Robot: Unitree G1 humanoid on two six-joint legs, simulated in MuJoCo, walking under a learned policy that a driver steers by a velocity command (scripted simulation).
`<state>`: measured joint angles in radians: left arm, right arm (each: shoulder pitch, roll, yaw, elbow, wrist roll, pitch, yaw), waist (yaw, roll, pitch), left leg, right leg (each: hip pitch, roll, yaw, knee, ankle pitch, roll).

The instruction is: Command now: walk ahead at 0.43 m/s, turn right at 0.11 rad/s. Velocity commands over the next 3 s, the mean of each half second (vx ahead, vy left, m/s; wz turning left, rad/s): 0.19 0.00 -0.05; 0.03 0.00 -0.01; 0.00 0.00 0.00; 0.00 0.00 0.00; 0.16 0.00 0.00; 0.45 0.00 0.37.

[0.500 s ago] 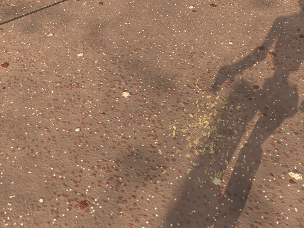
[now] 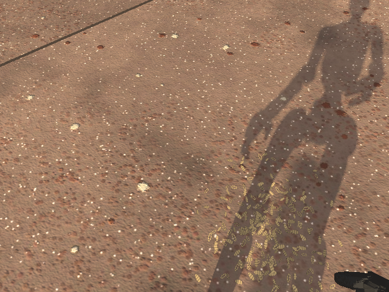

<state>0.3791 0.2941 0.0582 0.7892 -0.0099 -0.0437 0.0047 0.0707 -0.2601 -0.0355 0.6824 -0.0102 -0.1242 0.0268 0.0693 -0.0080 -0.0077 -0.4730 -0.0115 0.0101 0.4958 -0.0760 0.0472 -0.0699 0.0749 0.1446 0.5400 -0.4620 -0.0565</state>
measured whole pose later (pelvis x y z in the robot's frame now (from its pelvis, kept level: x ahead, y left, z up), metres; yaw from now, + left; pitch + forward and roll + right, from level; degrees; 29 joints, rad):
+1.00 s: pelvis +0.16 -0.01 +0.01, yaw +0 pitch -2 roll +0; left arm 0.13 0.21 0.06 0.90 0.00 0.01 0.03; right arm 0.22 -0.23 -0.02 1.01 -0.01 0.01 -0.03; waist -0.02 0.00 0.04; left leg -0.12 0.01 0.01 0.52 -0.37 0.00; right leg -0.29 0.01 0.01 0.54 -0.23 -0.01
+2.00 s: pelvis +0.16 +0.00 +0.01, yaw -1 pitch -1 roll +0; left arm 0.16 0.19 0.03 1.13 0.00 0.02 0.04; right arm 0.35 -0.16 -0.01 1.10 0.00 -0.02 -0.04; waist 0.00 -0.01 0.04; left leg -0.12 0.00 0.02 0.47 -0.33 0.01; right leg -0.29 0.00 0.03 0.49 -0.18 0.00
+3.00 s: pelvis +0.49 +0.02 -0.01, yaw +14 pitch +1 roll +0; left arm 0.35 0.24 0.03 1.01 -0.01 -0.10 0.01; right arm 0.07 -0.24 -0.07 0.79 0.02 -0.07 0.05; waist 0.01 0.01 0.06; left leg -0.51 -0.07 0.07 0.66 -0.18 0.14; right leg -0.13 -0.03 -0.05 1.12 -0.49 0.00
